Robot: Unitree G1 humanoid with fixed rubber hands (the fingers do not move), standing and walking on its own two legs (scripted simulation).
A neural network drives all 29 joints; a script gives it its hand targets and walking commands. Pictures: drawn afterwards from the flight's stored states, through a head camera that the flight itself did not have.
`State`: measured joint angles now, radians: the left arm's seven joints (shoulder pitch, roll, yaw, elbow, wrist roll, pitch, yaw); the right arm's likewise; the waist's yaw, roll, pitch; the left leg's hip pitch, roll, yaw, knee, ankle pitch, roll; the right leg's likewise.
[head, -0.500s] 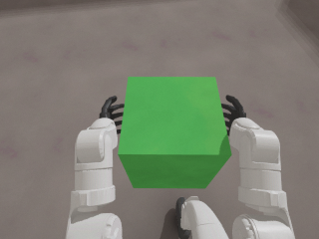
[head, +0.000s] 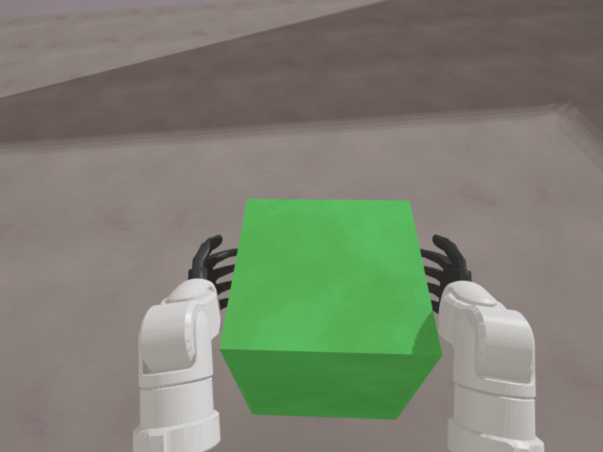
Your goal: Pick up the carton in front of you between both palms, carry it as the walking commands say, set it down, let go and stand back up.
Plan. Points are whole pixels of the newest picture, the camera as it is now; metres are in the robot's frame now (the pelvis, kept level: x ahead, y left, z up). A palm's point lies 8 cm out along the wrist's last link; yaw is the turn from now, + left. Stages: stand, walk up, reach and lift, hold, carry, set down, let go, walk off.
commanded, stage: carry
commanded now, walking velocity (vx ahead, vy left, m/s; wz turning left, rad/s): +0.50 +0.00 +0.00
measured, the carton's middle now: (325, 315) +0.30 +0.00 +0.02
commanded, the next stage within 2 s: none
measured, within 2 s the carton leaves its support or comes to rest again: neither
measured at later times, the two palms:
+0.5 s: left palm (233, 165) +0.56 +0.16 +0.09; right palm (406, 163) +0.55 -0.14 +0.09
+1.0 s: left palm (262, 80) +0.89 +0.14 +0.09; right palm (389, 76) +0.88 -0.16 +0.09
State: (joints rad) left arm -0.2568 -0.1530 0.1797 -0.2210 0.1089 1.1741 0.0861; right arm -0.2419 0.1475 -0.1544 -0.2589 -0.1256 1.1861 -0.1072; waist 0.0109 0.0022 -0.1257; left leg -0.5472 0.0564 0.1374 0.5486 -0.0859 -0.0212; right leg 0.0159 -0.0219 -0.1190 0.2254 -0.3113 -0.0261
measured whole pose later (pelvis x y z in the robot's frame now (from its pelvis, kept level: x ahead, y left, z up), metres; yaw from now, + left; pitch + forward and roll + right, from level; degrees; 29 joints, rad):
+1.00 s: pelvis +0.62 +0.00 +0.00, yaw -1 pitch +4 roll +0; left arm -0.15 -0.13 0.09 -0.36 0.11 1.22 0.09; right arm -0.15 0.13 -0.11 -0.38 -0.11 1.23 -0.09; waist 0.01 0.01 -0.12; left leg -0.56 0.10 0.16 0.53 -0.06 0.00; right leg 0.01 -0.05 -0.22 0.24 -0.31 0.01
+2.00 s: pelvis +1.26 -0.01 -0.01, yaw -2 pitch +3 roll +1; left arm -0.17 -0.13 0.12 -0.36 0.11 1.22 0.08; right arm -0.18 0.14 -0.10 -0.34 -0.12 1.20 -0.08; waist 0.00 -0.04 -0.07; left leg -0.41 0.03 0.23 0.44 -0.09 0.07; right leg -0.12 -0.09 -0.16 0.59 -0.44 0.04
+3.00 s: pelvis +1.36 -0.05 -0.01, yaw -3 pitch +4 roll +1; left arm -0.11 -0.13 0.09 -0.18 0.15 1.02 0.06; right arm -0.11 0.13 -0.09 -0.19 -0.15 1.02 -0.06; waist 0.00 -0.01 -0.10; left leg -0.32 0.09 0.20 0.55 -0.26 -0.01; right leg -0.07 -0.02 -0.12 0.41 -0.41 -0.02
